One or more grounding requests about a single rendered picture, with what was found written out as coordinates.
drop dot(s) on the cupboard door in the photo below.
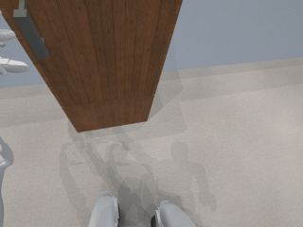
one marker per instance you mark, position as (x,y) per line
(100,50)

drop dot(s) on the robot left shin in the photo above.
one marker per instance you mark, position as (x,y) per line
(104,194)

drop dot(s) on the handle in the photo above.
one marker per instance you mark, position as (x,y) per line
(25,23)

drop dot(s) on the left robot hand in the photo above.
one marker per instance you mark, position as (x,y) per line
(7,65)

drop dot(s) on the robot right thigh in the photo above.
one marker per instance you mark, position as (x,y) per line
(170,215)

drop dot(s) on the left robot upper arm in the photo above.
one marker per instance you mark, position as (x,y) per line
(6,159)

